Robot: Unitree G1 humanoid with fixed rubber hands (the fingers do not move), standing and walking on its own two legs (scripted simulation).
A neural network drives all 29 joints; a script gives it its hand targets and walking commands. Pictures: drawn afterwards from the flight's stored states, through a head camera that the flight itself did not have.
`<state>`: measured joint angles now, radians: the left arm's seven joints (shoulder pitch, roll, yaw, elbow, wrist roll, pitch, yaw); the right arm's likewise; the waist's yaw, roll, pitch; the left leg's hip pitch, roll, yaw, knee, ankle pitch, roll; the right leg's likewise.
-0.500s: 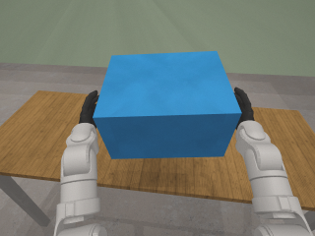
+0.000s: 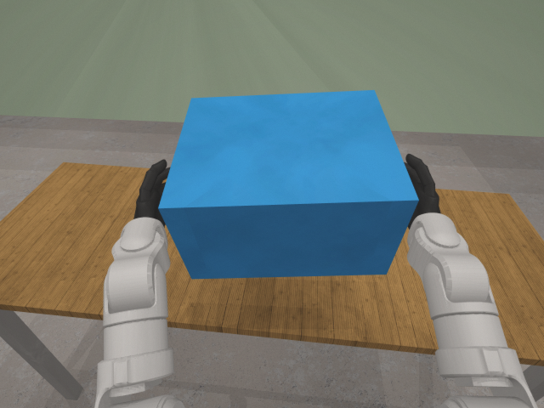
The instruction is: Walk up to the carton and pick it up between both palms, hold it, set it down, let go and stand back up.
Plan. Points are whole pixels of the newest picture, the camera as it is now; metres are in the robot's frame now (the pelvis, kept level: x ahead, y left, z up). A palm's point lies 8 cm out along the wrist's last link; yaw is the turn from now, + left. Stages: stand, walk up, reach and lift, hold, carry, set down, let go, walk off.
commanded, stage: hold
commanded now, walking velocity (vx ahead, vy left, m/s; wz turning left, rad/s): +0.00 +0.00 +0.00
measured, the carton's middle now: (284, 182) +0.40 +0.00 +0.18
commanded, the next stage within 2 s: none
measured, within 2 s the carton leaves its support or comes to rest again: neither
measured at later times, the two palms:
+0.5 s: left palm (158, 218) +0.35 +0.18 +0.16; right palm (417, 214) +0.35 -0.19 +0.17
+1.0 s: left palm (152, 217) +0.35 +0.19 +0.16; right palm (415, 211) +0.35 -0.18 +0.18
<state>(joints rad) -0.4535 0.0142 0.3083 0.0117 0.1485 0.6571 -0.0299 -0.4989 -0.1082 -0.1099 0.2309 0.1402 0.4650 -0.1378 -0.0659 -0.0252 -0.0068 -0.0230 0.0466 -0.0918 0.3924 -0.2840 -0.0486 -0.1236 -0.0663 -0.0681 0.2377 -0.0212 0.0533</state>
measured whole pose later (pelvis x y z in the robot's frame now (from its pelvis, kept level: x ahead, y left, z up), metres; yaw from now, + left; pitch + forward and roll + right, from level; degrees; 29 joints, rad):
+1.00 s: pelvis +0.00 +0.00 +0.00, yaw +0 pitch -5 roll -1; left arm -0.47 0.02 0.31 0.05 0.16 0.66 -0.03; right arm -0.51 -0.11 -0.11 0.26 0.14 0.45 -0.14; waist -0.07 -0.03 0.01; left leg -0.01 0.04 -0.09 0.39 -0.29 -0.04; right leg -0.11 -0.07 -0.07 0.24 -0.03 0.06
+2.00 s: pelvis +0.00 +0.00 +0.00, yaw +1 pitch -4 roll -1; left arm -0.46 0.03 0.29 0.03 0.12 0.62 -0.01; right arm -0.49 -0.11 -0.11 0.21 0.15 0.43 -0.15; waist -0.07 -0.01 0.00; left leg -0.04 0.04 -0.11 0.40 -0.28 -0.05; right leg -0.14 -0.07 -0.08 0.24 -0.03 0.06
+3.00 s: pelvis +0.00 +0.00 +0.00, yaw +1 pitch -5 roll -1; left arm -0.47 0.03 0.30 0.07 0.14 0.63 -0.02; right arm -0.51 -0.08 -0.14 0.25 0.11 0.43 -0.14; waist -0.07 -0.04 0.01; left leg -0.02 0.04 -0.11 0.39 -0.27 -0.05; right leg -0.12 -0.08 -0.08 0.25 -0.03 0.05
